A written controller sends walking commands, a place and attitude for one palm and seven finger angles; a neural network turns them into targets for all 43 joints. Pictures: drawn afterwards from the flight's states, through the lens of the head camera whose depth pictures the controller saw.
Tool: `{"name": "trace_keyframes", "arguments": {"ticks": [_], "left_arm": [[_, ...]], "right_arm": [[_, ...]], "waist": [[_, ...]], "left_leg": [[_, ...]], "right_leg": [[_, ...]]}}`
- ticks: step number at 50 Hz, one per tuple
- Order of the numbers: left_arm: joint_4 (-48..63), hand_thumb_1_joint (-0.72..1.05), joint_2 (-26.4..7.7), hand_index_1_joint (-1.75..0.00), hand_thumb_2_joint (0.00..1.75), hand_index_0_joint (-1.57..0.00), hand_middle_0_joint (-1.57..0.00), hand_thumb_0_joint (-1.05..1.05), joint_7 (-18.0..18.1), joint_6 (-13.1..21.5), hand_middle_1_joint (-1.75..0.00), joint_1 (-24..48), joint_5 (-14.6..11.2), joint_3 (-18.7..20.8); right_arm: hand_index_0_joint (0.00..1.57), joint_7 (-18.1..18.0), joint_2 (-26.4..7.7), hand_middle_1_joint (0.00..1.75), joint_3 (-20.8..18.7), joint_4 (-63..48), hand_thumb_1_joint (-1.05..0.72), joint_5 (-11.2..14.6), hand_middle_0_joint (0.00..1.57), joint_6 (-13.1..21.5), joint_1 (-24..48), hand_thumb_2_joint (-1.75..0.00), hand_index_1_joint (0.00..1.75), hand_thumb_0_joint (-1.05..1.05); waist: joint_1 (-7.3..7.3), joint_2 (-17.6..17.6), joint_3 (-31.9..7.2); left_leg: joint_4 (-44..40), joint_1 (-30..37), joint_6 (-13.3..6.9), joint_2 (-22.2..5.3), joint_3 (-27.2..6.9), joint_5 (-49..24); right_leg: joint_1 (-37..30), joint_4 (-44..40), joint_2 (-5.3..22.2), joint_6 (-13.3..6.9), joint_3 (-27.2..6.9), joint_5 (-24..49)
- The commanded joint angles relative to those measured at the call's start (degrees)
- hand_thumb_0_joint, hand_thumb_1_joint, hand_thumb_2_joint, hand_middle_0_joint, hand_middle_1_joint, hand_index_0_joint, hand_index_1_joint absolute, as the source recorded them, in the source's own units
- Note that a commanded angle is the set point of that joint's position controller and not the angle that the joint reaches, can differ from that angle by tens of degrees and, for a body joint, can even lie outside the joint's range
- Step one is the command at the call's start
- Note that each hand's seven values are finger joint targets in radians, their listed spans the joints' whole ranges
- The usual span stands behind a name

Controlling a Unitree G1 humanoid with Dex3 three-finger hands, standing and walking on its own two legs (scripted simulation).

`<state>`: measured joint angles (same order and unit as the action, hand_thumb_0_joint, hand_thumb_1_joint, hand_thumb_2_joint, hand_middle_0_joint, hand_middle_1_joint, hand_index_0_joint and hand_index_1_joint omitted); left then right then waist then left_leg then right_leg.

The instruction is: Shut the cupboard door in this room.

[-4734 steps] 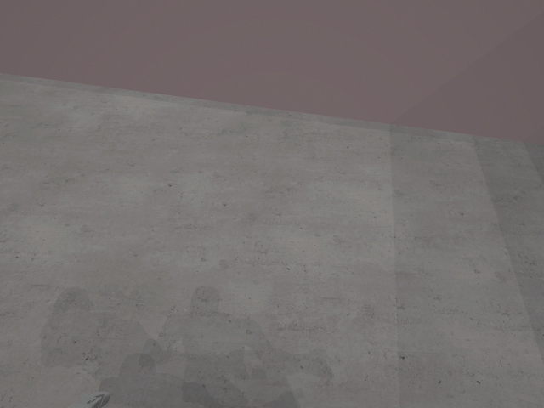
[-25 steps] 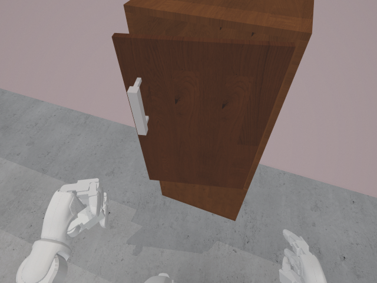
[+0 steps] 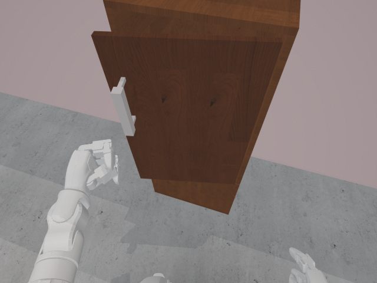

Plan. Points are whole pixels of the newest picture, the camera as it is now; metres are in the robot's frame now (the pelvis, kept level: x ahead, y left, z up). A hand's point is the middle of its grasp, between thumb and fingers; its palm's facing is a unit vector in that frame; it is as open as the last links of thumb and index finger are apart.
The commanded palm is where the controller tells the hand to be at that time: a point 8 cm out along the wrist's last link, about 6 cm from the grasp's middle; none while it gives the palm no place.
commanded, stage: bring the fist close to the handle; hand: left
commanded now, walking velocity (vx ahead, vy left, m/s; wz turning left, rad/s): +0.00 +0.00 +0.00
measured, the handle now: (126, 107) +0.50 +0.18 +0.07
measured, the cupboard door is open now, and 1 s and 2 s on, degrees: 14 14 0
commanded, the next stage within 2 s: push the door shut along its arc in 0.78 s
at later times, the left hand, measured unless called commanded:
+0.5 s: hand (134, 132) +0.42 +0.14 +0.07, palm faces -0.05 -1.00 -0.01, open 3.1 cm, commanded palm +0.39 +0.20 +0.07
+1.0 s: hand (133, 135) +0.41 +0.14 +0.07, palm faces -0.06 -1.00 -0.02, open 3.1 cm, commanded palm +0.40 +0.20 +0.07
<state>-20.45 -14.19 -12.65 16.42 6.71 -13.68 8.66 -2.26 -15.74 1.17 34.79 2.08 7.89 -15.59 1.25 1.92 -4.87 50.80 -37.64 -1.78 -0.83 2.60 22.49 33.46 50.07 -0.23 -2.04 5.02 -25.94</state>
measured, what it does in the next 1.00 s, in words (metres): stands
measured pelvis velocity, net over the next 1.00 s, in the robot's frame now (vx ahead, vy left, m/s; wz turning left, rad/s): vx -0.01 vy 0.01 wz -0.01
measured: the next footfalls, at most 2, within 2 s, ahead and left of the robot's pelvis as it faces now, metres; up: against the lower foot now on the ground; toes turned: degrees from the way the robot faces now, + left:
none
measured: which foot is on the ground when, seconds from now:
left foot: down 0.00-1.00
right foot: down 0.00-1.00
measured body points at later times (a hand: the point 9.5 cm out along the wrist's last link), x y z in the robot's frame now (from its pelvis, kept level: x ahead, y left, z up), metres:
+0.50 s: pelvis +0.00 +0.01 +0.00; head +0.06 +0.00 +0.44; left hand +0.42 +0.20 +0.08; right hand +0.08 -0.26 -0.12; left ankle +0.03 +0.10 -0.69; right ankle -0.01 -0.10 -0.69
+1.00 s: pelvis -0.01 +0.01 +0.00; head +0.05 +0.01 +0.44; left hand +0.41 +0.20 +0.08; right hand +0.08 -0.25 -0.12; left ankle +0.03 +0.10 -0.69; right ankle -0.01 -0.10 -0.69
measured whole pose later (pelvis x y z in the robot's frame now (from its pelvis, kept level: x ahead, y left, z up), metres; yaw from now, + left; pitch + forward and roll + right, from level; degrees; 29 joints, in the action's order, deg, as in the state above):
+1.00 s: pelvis -0.01 +0.01 +0.00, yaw -1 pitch +12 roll -1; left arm -49.6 -14.6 -8.8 22.8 32.3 -9.1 10.1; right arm -0.6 -15.0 0.4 36.4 1.6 1.8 -17.3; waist 3.8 1.8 -5.6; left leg 51.9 -42.1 -2.4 -1.2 3.2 22.0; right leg 38.0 50.8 -0.5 -1.6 4.3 -24.9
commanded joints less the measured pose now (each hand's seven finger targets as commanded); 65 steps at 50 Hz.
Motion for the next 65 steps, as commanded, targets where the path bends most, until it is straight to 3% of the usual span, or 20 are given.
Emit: {"name": "trace_keyframes", "arguments": {"ticks": [1,5,7,11,18,20,21,23,24,26,32,36,37,40,42,44,49,56,58,65], "left_arm": [[9.6,0.90,-10.9,-1.50,0.90,-1.30,-1.30,0.00,1.0,5.0,-1.50,22.6,-0.2,4.7],[4.0,0.90,-8.0,-1.50,0.90,-1.30,-1.30,0.00,1.8,4.9,-1.50,27.2,0.2,2.3],[-0.2,0.90,-8.8,-1.50,0.90,-1.30,-1.30,0.00,2.1,4.5,-1.50,29.9,0.7,3.0],[-4.6,0.90,-11.1,-1.50,0.90,-1.30,-1.30,0.00,2.9,4.7,-1.50,33.7,1.4,5.1],[-11.1,0.90,-9.4,-1.50,0.90,-1.30,-1.30,0.00,3.9,7.1,-1.50,44.3,2.7,4.0],[-14.5,0.90,-9.6,-1.50,0.90,-1.30,-1.30,0.00,4.0,7.3,-1.50,44.4,2.8,4.7],[-14.4,0.90,-12.0,-1.50,0.90,-1.30,-1.30,0.00,4.2,7.7,-1.50,42.8,3.1,6.7],[-11.9,0.90,-8.7,-1.50,0.90,-1.30,-1.30,0.00,4.0,8.1,-1.50,41.3,3.1,4.2],[-13.2,0.90,-9.6,-1.50,0.90,-1.30,-1.30,0.00,4.1,7.9,-1.50,39.6,3.0,5.4],[-14.2,0.90,-10.7,-1.50,0.90,-1.30,-1.30,0.00,4.4,7.9,-1.50,39.8,3.0,6.3],[-10.8,0.90,-10.9,-1.50,0.90,-1.30,-1.30,0.00,5.1,9.9,-1.50,43.8,3.3,5.7],[-12.1,0.90,-11.0,-1.50,0.90,-1.30,-1.30,0.00,4.8,10.5,-1.50,44.5,3.2,5.6],[-12.4,0.90,-9.9,-1.50,0.90,-1.30,-1.30,0.00,4.5,10.3,-1.50,44.0,3.2,4.5],[-13.8,0.90,-8.2,-1.50,0.90,-1.30,-1.30,0.00,4.2,9.8,-1.50,44.5,3.0,3.1],[-15.1,0.90,-10.4,-1.50,0.90,-1.30,-1.30,0.00,4.3,9.6,-1.50,45.7,3.0,4.9],[-15.5,0.90,-9.7,-1.50,0.90,-1.30,-1.30,0.00,4.1,9.5,-1.50,44.7,3.0,4.5],[-17.9,0.90,-9.6,-1.50,0.90,-1.30,-1.30,0.00,3.4,10.6,-1.50,54.2,3.9,2.5],[-27.7,0.90,-15.4,-1.50,0.90,-1.30,-1.30,0.00,0.7,10.5,-1.50,58.8,3.9,6.7],[-27.6,0.90,-13.7,-1.50,0.90,-1.30,-1.30,0.00,-0.5,10.6,-1.50,63.4,3.9,4.5],[-31.1,0.90,-15.6,-1.50,0.90,-1.30,-1.30,0.00,-3.1,10.5,-1.50,68.6,4.1,4.8]], "right_arm": [[0.20,-0.6,-7.2,0.30,-3.0,-6.8,-0.90,0.1,0.20,2.3,1.0,-0.90,0.30,0.00],[0.20,-0.2,-7.1,0.30,-3.1,-5.9,-0.90,0.2,0.20,1.5,0.3,-0.90,0.30,0.00],[0.20,-0.2,-7.3,0.30,-3.1,-5.3,-0.90,0.1,0.20,0.8,-0.5,-0.90,0.30,0.00],[0.20,0.2,-7.6,0.30,-3.2,-5.1,-0.90,-0.1,0.20,-0.5,-1.8,-0.90,0.30,0.00],[0.20,0.9,-7.4,0.30,-3.9,-3.7,-0.90,-0.4,0.20,-1.9,-4.2,-0.90,0.30,0.00],[0.20,1.1,-7.5,0.30,-3.9,-3.4,-0.90,-0.5,0.20,-2.3,-4.9,-0.90,0.30,0.00],[0.20,1.2,-7.9,0.30,-4.1,-3.7,-0.90,-0.5,0.20,-2.6,-5.3,-0.90,0.30,0.00],[0.20,1.6,-7.3,0.30,-4.2,-4.7,-0.90,-0.5,0.20,-2.9,-5.1,-0.90,0.30,0.00],[0.20,1.8,-7.4,0.30,-4.3,-4.7,-0.90,-0.5,0.20,-3.2,-5.4,-0.90,0.30,0.00],[0.20,1.6,-7.8,0.30,-4.2,-4.8,-0.90,-0.5,0.20,-3.7,-5.7,-0.90,0.30,0.00],[0.20,1.3,-7.4,0.30,-4.2,-4.7,-0.90,-0.5,0.20,-4.0,-5.3,-0.90,0.30,0.00],[0.20,1.1,-7.6,0.30,-4.3,-4.1,-0.90,-0.4,0.20,-4.0,-5.7,-0.90,0.30,0.00],[0.20,1.2,-7.5,0.30,-4.2,-4.1,-0.90,-0.3,0.20,-3.9,-5.2,-0.90,0.30,0.00],[0.20,1.3,-7.5,0.30,-4.1,-4.1,-0.90,-0.2,0.20,-3.9,-5.0,-0.90,0.30,0.00],[0.20,1.1,-7.7,0.30,-4.1,-3.8,-0.90,-0.3,0.20,-4.1,-5.2,-0.90,0.30,0.00],[0.20,1.2,-7.6,0.30,-4.1,-4.3,-0.90,-0.2,0.20,-4.1,-4.9,-0.90,0.30,0.00],[0.20,0.9,-7.8,0.30,-3.9,-3.2,-0.90,-0.2,0.20,-4.0,-5.0,-0.90,0.30,0.00],[0.20,0.6,-8.7,0.30,-3.6,-2.2,-0.90,-0.4,0.20,-4.2,-6.9,-0.90,0.30,0.00],[0.20,0.6,-8.6,0.30,-3.5,-2.1,-0.90,-0.3,0.20,-4.3,-7.0,-0.90,0.30,0.00],[0.20,0.8,-9.5,0.30,-4.0,-0.8,-0.90,-0.6,0.20,-4.2,-9.5,-0.90,0.30,0.00]], "waist": [[0.63,-0.5,-16.9],[1.53,-0.4,-16.7],[1.85,-2.3,-16.3],[1.33,-1.4,-18.2],[3.07,-1.3,-20.9],[2.82,-1.9,-19.8],[1.94,-1.3,-21.3],[1.77,0.3,-23.6],[1.24,-0.2,-22.4],[1.88,-3.4,-20.2],[2.43,-0.3,-20.8],[2.81,-1.3,-20.0],[2.81,0.7,-19.9],[3.13,0.2,-18.9],[3.22,-2.0,-18.7],[2.86,-1.9,-18.9],[5.14,0.0,-18.5],[5.07,-0.9,-21.2],[6.58,-1.0,-20.9],[7.98,1.0,-24.0]], "left_leg": [[-5.6,11.8,0.1,0.7,-3.8,-13.9],[-5.7,12.8,0.3,0.5,-4.0,-13.7],[-5.7,11.7,0.2,0.6,-4.0,-13.9],[-5.3,11.5,0.3,0.6,-3.9,-15.1],[-4.0,12.9,0.4,0.3,-4.2,-16.8],[-4.2,11.5,0.4,0.4,-4.2,-15.8],[-4.0,11.9,0.4,0.5,-4.0,-17.1],[-4.3,14.1,0.4,0.4,-3.7,-19.8],[-4.6,13.6,0.6,0.3,-3.8,-19.2],[-4.6,11.1,0.1,0.5,-3.5,-17.5],[-5.2,12.2,0.1,0.5,-3.3,-15.0],[-5.3,12.3,0.1,0.4,-3.8,-14.3],[-5.5,13.0,0.2,0.4,-3.7,-13.8],[-5.8,12.8,0.2,0.4,-3.9,-12.2],[-5.6,11.5,0.1,0.5,-4.0,-11.6],[-5.5,11.5,0.1,0.5,-3.8,-12.1],[-4.8,12.7,0.2,0.4,-4.9,-10.1],[-3.2,9.5,0.0,0.7,-5.2,-10.9],[-2.8,9.1,-0.1,0.6,-5.4,-10.3],[-0.6,9.9,-0.1,0.2,-6.3,-11.7]], "right_leg": [[-4.1,-6.7,-0.2,1.0,-4.9,18.5],[-2.0,-6.8,-0.3,1.0,-4.2,18.4],[-2.2,-6.8,-0.3,1.1,-4.3,19.1],[-3.0,-6.2,-0.4,0.9,-4.3,20.5],[-0.1,-5.1,-0.9,1.0,-4.0,21.6],[0.2,-5.2,-1.1,0.9,-3.9,20.5],[-1.1,-5.0,-1.1,0.7,-4.1,21.7],[-1.6,-4.8,-1.1,0.7,-3.9,23.9],[-1.4,-4.9,-1.3,0.6,-3.6,22.9],[-1.7,-5.5,-1.5,1.0,-3.8,22.5],[-1.5,-6.0,-1.5,0.9,-4.3,20.4],[-0.5,-6.1,-1.7,0.8,-4.1,19.2],[0.2,-6.3,-1.6,0.8,-4.0,18.6],[1.4,-6.7,-1.6,0.7,-3.8,16.9],[0.6,-6.7,-1.5,0.9,-4.0,16.8],[0.3,-6.6,-1.5,0.8,-4.0,17.5],[4.4,-6.2,-1.6,0.7,-4.0,14.7],[3.5,-4.7,-1.6,0.6,-4.4,15.8],[5.1,-4.6,-1.4,0.8,-4.6,15.3],[8.8,-3.3,-1.7,0.6,-4.5,14.8]]}}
